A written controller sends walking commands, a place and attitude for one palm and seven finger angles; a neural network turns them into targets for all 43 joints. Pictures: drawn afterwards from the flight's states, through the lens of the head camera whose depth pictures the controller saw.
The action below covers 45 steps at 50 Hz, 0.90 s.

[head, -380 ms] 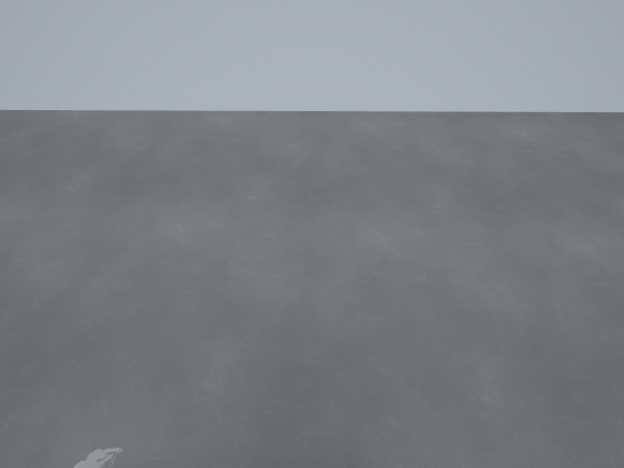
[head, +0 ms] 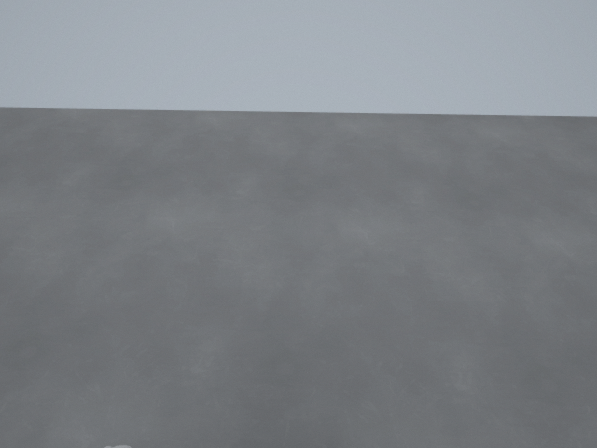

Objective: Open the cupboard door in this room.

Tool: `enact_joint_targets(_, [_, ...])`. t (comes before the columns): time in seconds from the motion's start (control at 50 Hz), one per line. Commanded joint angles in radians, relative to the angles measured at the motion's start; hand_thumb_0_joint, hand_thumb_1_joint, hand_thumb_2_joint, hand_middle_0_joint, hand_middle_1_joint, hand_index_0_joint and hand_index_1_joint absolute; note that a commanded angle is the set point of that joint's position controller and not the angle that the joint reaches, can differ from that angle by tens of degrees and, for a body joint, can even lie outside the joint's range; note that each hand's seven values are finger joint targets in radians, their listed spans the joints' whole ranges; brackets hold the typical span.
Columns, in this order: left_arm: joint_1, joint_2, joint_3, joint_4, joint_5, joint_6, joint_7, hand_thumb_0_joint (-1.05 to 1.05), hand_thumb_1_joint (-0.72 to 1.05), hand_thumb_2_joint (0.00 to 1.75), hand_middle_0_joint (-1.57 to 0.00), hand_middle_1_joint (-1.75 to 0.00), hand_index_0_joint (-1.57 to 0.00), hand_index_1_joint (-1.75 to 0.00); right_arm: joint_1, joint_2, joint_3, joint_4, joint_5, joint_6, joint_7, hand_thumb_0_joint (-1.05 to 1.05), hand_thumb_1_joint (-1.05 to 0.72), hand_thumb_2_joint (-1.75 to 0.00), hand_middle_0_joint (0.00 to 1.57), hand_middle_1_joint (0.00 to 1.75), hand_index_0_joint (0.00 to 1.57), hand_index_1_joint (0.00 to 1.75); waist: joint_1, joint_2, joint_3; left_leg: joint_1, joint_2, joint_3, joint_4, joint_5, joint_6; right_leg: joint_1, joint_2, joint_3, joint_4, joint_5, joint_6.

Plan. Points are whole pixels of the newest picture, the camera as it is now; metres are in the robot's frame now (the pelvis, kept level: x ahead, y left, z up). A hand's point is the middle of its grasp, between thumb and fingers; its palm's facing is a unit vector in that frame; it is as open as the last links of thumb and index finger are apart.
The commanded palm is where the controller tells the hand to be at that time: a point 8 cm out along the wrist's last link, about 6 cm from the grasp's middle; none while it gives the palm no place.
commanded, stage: stand and wait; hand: left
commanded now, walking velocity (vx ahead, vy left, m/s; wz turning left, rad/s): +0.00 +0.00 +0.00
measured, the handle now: out of the picture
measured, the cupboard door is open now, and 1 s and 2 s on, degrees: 0 0 0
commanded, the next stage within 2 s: turn or walk to find it in 0.52 s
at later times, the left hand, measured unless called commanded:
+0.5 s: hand out of the picture +0.06 +0.24 -0.15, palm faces -0.04 -0.94 -0.34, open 7.4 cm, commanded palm none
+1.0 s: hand out of the picture +0.02 +0.21 -0.18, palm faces +0.11 -0.96 -0.25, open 7.3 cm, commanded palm none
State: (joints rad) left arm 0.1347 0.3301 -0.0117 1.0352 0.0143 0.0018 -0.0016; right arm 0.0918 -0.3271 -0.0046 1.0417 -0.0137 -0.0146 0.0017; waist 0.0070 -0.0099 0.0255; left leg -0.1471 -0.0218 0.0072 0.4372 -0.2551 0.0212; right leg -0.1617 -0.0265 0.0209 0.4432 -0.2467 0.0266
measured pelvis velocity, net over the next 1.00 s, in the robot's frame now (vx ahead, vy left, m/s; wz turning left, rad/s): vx -0.03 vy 0.00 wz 0.12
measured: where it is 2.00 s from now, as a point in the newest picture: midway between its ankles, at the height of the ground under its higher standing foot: outside the picture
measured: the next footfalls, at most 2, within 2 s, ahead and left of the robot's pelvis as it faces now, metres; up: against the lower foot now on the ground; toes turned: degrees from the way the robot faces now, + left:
right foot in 1.18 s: +0.00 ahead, -0.14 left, +0.00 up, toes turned +12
left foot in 1.56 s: -0.09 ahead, +0.11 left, +0.00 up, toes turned +28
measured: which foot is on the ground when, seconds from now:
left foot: down 0.00-1.00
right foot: down 0.00-0.90, up 0.92-1.00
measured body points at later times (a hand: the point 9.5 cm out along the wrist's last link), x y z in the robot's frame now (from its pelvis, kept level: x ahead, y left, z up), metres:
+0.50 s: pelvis -0.01 -0.01 +0.00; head -0.01 -0.01 +0.45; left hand +0.07 +0.29 -0.13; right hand +0.06 -0.31 -0.13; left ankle -0.01 +0.11 -0.74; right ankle +0.00 -0.14 -0.74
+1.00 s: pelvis -0.03 +0.00 -0.01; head +0.00 +0.01 +0.43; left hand +0.01 +0.26 -0.16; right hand +0.05 -0.24 -0.16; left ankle -0.01 +0.11 -0.74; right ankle -0.03 -0.13 -0.71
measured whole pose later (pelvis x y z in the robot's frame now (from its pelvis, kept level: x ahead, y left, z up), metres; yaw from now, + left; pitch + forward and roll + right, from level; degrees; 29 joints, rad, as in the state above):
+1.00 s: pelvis -0.03 +0.00 -0.01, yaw +7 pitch +0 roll +0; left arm 0.18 0.25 0.02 0.96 0.02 0.06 0.03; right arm 0.22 -0.19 -0.02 0.97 -0.02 0.03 0.01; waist -0.01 -0.03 0.07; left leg -0.34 -0.07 -0.10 0.60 -0.26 0.03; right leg -0.39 -0.03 -0.02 0.87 -0.49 0.03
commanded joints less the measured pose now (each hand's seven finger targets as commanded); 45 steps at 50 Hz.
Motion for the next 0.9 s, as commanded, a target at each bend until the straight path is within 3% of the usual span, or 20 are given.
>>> enact_joint_targets(0.0, [-0.047,0.212,0.049,-0.063,-0.002,-0.025,0.014,0.0,0.9,0.9,-0.2,-0.3,-0.2,-0.3,-0.059,-0.215,-0.046,-0.053,0.002,-0.022,-0.016,0.0,-0.9,-0.9,0.2,0.3,0.2,0.3,-0.007,0.008,-0.063,0.013,0.13,-0.101,-0.085,0.193,0.021,0.006,-0.089,0.074,-0.071,0.168,-0.053])
enact_joint_targets(0.38, [-0.046,0.221,0.043,-0.013,-0.003,-0.026,0.011,0.0,0.9,0.9,-0.2,-0.3,-0.2,-0.3,-0.03,-0.229,-0.038,0.008,0.004,-0.02,-0.013,0.0,-0.9,-0.9,0.2,0.3,0.2,0.3,-0.008,0.0,-0.031,-0.006,0.134,-0.115,-0.128,0.105,0.013,-0.01,-0.092,0.093,-0.119,0.073,-0.055])
enact_joint_targets(0.54, [-0.05,0.222,0.048,-0.021,-0.003,-0.027,0.012,0.0,0.9,0.9,-0.2,-0.3,-0.2,-0.3,-0.028,-0.226,-0.039,0.004,0.004,-0.02,-0.011,0.0,-0.9,-0.9,0.2,0.3,0.2,0.3,-0.007,0.003,-0.047,-0.011,0.133,-0.119,-0.11,0.161,0.012,0.004,-0.097,0.081,-0.101,0.117,-0.053])
enact_joint_targets(0.58, [-0.035,0.194,0.047,-0.025,-0.004,-0.018,0.016,0.0,0.9,0.9,-0.2,-0.3,-0.2,-0.3,-0.019,-0.196,-0.035,-0.003,0.003,-0.013,-0.008,0.0,-0.9,-0.9,0.2,0.3,0.2,0.3,-0.004,0.007,-0.05,-0.036,0.129,-0.124,-0.087,0.177,0.011,0.009,-0.103,0.067,-0.077,0.12,-0.046])
enact_joint_targets(0.66, [0.02,0.115,0.038,-0.041,-0.002,0.009,0.027,0.0,0.9,0.9,-0.2,-0.3,-0.2,-0.3,0.032,-0.096,-0.021,-0.024,-0.001,0.015,-0.004,0.0,-0.9,-0.9,0.2,0.3,0.2,0.3,0.0,-0.022,-0.042,-0.12,0.109,-0.119,-0.013,0.18,-0.003,-0.001,-0.13,0.058,-0.041,0.11,-0.034])
enact_joint_targets(0.74, [0.043,0.132,0.054,-0.086,0.0,0.018,0.033,0.0,0.9,0.9,-0.2,-0.3,-0.2,-0.3,0.067,-0.085,-0.033,-0.063,-0.001,0.031,-0.004,0.0,-0.9,-0.9,0.2,0.3,0.2,0.3,-0.002,-0.074,-0.066,-0.161,0.073,-0.098,0.114,0.177,-0.011,-0.021,-0.198,0.076,-0.023,0.138,-0.072])
enact_joint_targets(0.8, [0.033,0.135,0.063,-0.127,0.005,0.022,0.037,0.0,0.9,0.9,-0.2,-0.3,-0.2,-0.3,0.099,-0.075,-0.049,-0.091,0.0,0.039,-0.002,0.0,-0.9,-0.9,0.2,0.3,0.2,0.3,-0.018,-0.095,-0.066,-0.148,0.063,-0.086,0.188,0.14,-0.01,-0.089,-0.237,0.069,0.0,0.128,-0.099])
enact_joint_targets(0.84, [0.009,0.112,0.065,-0.154,0.006,0.028,0.037,0.0,0.9,0.9,-0.2,-0.3,-0.2,-0.3,0.126,-0.075,-0.055,-0.099,-0.004,0.041,0.001,0.0,-0.9,-0.9,0.2,0.3,0.2,0.3,-0.034,-0.018,-0.043,-0.149,0.091,-0.159,0.124,0.13,0.012,-0.161,-0.185,0.005,0.075,0.012,-0.068])
enact_joint_targets(0.86, [0.0,0.089,0.064,-0.165,0.005,0.031,0.036,0.0,0.9,0.9,-0.2,-0.3,-0.2,-0.3,0.136,-0.089,-0.059,-0.107,-0.008,0.039,0.002,0.0,-0.9,-0.9,0.2,0.3,0.2,0.3,-0.039,0.069,-0.023,-0.182,0.133,-0.265,0.038,0.125,0.042,-0.177,-0.112,-0.049,0.16,-0.072,-0.032])
enact_joint_targets(0.88, [0.005,0.055,0.065,-0.176,0.0,0.032,0.036,0.0,0.9,0.9,-0.2,-0.3,-0.2,-0.3,0.147,-0.123,-0.067,-0.119,-0.013,0.033,-0.001,0.0,-0.9,-0.9,0.2,0.3,0.2,0.3,-0.041,0.185,-0.022,-0.186,0.219,-0.437,-0.084,0.137,0.098,-0.199,-0.018,-0.102,0.306,-0.142,0.004])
